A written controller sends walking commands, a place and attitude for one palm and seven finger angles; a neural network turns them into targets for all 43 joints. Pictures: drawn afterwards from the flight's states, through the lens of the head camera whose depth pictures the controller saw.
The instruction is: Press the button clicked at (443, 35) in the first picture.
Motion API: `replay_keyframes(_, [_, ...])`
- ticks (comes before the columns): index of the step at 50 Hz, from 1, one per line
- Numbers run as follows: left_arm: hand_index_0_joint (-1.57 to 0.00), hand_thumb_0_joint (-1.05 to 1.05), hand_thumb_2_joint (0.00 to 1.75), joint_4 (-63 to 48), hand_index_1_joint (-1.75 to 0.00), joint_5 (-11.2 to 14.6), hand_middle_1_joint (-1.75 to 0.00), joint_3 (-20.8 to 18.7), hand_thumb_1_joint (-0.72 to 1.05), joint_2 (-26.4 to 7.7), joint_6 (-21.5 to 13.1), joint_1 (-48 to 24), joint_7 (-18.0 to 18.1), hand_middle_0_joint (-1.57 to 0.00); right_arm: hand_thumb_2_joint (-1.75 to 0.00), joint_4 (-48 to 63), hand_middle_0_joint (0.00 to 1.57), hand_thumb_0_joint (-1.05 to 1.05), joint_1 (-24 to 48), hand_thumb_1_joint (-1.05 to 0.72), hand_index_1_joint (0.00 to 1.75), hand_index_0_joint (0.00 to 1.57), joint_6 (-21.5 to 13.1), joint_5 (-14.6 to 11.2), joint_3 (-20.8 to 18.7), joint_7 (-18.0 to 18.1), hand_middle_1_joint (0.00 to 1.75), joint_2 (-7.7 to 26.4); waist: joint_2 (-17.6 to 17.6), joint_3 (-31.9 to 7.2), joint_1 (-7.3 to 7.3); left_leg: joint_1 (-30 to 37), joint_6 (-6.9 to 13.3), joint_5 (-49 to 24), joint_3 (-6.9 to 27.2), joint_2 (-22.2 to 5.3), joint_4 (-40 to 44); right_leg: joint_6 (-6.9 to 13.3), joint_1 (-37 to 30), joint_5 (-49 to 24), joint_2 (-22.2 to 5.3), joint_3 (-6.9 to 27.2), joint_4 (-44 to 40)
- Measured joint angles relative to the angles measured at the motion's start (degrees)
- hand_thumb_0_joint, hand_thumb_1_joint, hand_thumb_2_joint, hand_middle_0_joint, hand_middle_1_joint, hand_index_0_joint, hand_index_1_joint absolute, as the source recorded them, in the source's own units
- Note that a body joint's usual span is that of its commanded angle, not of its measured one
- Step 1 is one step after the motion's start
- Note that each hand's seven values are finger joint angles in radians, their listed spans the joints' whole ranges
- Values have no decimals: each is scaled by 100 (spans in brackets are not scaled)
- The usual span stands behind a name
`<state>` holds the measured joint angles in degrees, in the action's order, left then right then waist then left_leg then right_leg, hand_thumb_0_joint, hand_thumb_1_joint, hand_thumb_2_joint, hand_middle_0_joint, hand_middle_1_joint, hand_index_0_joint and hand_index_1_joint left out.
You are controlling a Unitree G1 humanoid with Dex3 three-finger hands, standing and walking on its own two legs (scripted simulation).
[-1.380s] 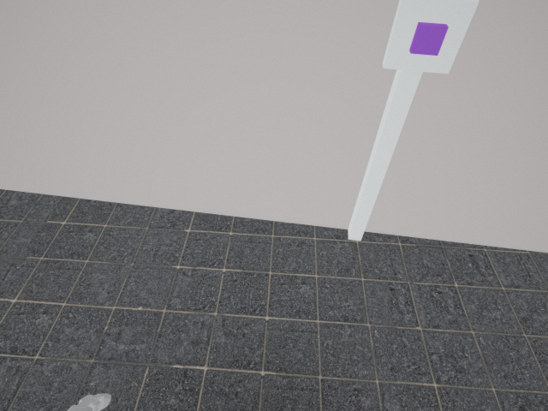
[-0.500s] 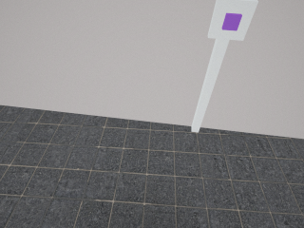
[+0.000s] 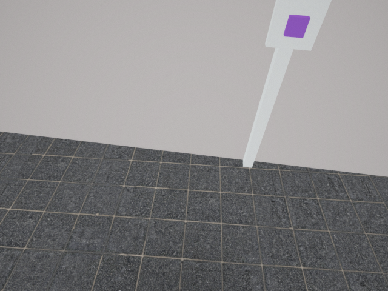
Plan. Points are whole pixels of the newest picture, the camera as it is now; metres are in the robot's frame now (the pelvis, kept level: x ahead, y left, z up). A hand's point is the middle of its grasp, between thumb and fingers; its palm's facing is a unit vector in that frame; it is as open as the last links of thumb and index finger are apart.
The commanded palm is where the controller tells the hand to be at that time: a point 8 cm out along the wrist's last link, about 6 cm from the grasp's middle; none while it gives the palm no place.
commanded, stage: look at it before walking up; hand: left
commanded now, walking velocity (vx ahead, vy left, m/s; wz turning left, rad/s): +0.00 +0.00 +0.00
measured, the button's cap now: (296, 26) +0.98 -0.32 +0.14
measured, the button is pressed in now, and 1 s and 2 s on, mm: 0 0 0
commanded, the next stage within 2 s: walk to a spot facing it in 0.06 s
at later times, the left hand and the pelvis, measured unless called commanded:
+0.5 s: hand out of the picture +0.06 +0.20 -0.18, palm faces -0.13 -0.95 -0.28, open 7.4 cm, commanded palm none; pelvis -0.01 -0.01 -0.02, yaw -9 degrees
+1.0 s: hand out of the picture +0.09 +0.17 -0.17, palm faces -0.31 -0.92 -0.26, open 7.4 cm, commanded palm none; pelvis -0.03 -0.01 -0.01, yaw -23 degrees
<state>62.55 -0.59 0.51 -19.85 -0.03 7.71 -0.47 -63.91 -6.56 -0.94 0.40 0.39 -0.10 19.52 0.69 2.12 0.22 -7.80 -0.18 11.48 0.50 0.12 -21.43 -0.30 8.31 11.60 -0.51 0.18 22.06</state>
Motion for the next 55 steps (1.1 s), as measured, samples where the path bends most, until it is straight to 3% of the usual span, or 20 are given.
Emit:
replay_keyframes(11, [-21,1,90,-13,-30,-2,-30,-10,90,-19,11,-19,2,-20,-90,13,20,1,49,-90,30,21,0,-1,7,9,30,-3,-16,4,27,69,2,6,-26,-3,54,-4,-51,2,2,26,-41])
replay_keyframes(21, [-20,1,90,-428,-30,-30,-30,-135,91,253,333,274,2,-20,-90,538,20,1,-11,-91,30,20,173,23,-113,119,30,-421,60,170,94,-336,-30,407,-522,-144,-696,18,698,331,168,497,1002])
replay_keyframes(25, [-20,1,90,-611,-30,-37,-30,-206,91,425,411,418,-54,-20,-90,682,20,1,-86,-90,30,21,212,35,-165,100,30,-595,90,349,163,-427,-80,625,-829,-263,-1088,-30,1127,1068,90,184,2058])
replay_keyframes(27, [-20,1,90,-698,-30,-44,-30,-231,91,539,396,530,-88,-20,-90,733,20,1,-150,-90,30,21,242,42,-201,95,30,-610,-16,377,185,-518,-161,798,-925,-409,-1408,-24,1045,984,47,-14,1962])
replay_keyframes(29, [-21,1,90,-770,-30,-79,-30,-237,91,650,299,626,-81,-20,-90,758,20,1,-166,-90,30,21,327,25,-255,95,30,-589,-177,390,168,-909,-212,1247,-737,-536,-2251,250,1106,633,165,-123,1947])
replay_keyframes(31, [-21,0,90,-813,-30,-68,-30,-229,91,750,264,666,-32,-20,-90,764,20,1,-162,-91,30,21,417,9,-300,103,30,-587,-228,429,143,-1372,-213,1559,-333,-386,-3287,426,1090,738,238,-132,1874])
replay_keyframes(33, [-21,0,90,-848,-30,-49,-30,-240,91,821,272,707,-3,-20,-90,759,20,1,-147,-91,30,20,440,9,-321,82,30,-591,-203,432,175,-1702,-224,1353,-167,-303,-3936,475,1010,590,302,-50,1526])
replay_keyframes(36, [-21,1,90,-872,-30,-24,-30,-246,91,873,248,766,3,-20,-90,808,20,1,-114,-91,30,20,405,29,-341,72,30,-584,-120,398,191,-1949,-293,943,-57,-263,-4231,484,922,194,376,146,965])
replay_keyframes(47, [-21,1,90,-942,-30,-53,-30,-370,90,780,217,717,19,-20,-90,968,20,1,-5,-91,30,20,367,24,-389,183,30,-468,-48,113,223,-1609,-410,1016,180,-198,-3327,396,970,-352,656,789,338])
replay_keyframes(52, [-21,0,90,-1002,-30,-88,-30,-435,90,600,286,604,33,-20,-90,1110,20,1,47,-91,30,20,284,-42,-334,197,30,-567,91,27,284,-1136,-281,1226,173,-43,-2084,235,1118,-469,755,1128,369])
replay_keyframes(55, [-21,1,90,-1035,-30,-62,-30,-476,90,467,358,552,27,-20,-90,1236,20,1,-43,-91,30,20,146,-64,-277,210,30,-642,175,-53,206,-656,-109,713,128,8,-869,73,1321,-422,838,1281,631])
